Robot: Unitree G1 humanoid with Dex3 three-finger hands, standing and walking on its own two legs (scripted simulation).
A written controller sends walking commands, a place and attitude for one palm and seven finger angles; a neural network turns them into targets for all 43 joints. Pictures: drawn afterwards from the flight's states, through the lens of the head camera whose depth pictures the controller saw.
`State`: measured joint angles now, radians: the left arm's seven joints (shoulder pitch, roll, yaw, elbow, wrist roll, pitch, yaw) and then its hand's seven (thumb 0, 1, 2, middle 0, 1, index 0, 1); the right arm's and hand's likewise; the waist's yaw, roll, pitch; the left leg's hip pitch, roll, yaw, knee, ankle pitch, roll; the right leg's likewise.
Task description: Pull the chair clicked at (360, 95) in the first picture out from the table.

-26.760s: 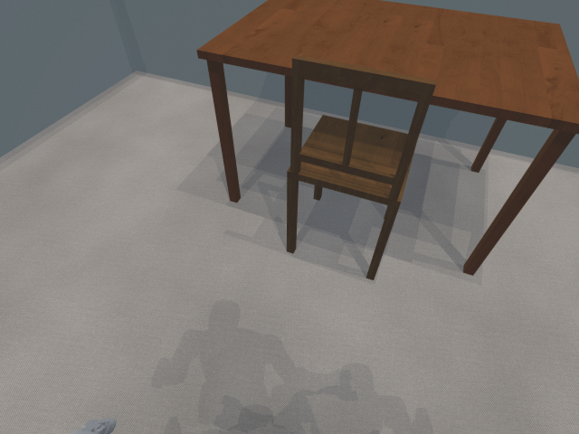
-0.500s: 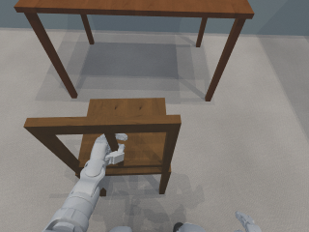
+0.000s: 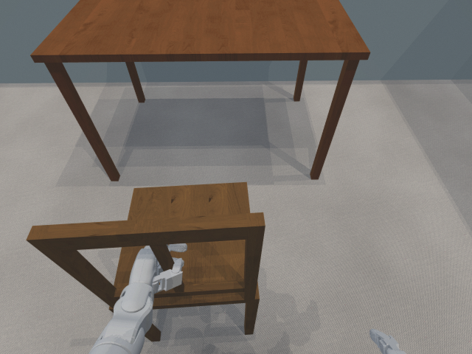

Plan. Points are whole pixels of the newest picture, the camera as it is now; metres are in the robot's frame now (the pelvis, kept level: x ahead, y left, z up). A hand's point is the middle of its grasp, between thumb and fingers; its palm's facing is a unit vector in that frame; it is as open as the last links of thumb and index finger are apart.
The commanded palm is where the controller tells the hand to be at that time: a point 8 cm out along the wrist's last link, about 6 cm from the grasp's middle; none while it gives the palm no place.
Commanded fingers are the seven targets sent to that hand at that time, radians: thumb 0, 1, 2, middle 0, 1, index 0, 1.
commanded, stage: stop walking, hand still on the chair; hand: left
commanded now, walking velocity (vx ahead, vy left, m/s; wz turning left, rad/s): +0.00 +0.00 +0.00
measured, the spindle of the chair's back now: (169, 268) +0.29 +0.15 -0.10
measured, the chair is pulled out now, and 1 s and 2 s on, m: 0.59 0.59 0.59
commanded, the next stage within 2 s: open the thumb and straighten the fingers in 0.20 s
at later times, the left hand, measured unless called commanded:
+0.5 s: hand (175, 269) +0.28 +0.13 -0.07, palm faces +0.01 -0.99 -0.12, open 6.6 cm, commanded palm +0.25 +0.19 -0.05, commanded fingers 0.00 -0.43 0.26 -0.47 -1.38 -0.47 -1.38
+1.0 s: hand (167, 266) +0.29 +0.15 -0.07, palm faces +0.04 -0.99 -0.14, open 16.8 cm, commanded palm +0.27 +0.20 -0.05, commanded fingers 0.00 -0.55 0.20 0.00 0.00 0.00 0.00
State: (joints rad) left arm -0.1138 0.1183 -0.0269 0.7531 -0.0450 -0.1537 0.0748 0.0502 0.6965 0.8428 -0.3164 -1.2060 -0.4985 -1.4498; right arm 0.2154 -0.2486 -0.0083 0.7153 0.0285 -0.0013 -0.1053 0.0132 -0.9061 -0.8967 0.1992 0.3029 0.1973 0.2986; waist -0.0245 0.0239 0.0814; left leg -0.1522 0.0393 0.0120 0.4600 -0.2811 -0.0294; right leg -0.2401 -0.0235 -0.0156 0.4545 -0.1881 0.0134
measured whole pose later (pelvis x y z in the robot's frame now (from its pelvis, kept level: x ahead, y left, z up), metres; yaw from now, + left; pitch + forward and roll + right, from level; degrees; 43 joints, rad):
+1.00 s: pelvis +0.02 +0.01 -0.04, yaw +2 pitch +11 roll +0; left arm 0.06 0.15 -0.01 0.28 -0.08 0.13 0.05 -0.01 -0.53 0.21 -0.10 -0.29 -0.10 -0.29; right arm 0.25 -0.25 0.02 0.57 0.03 -0.10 -0.06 0.01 -0.90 -0.90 0.20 0.30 0.20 0.30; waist -0.05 0.05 -0.10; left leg -0.55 0.01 -0.02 0.82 -0.46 -0.01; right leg -0.62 -0.06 -0.03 0.81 -0.38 0.03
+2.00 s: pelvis +0.01 +0.02 -0.06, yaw +4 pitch +12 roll -2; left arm 0.69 0.17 -0.13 -0.29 -0.03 0.17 0.05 -0.01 -0.54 0.21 -0.01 0.00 -0.01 0.00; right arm 0.25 -0.22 0.02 0.44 0.04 -0.11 -0.10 0.02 -0.90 -0.90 0.20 0.30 0.20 0.30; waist -0.03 0.05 -0.17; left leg -0.70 0.00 -0.06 1.03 -0.56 -0.01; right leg -0.74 -0.07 -0.07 0.98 -0.46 0.04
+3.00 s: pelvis +0.03 +0.01 -0.01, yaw +4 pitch -1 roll -1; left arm 0.58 0.33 0.22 -0.42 -0.05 0.01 0.17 0.00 0.19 0.56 -0.11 -0.15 -0.12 -0.16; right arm 0.19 -0.22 0.03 0.61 0.03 -0.14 -0.11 0.02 -0.90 -0.90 0.20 0.30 0.20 0.30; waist 0.05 0.09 -0.03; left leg -0.18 0.02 -0.05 0.59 -0.39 -0.02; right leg -0.23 -0.05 -0.08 0.57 -0.31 0.02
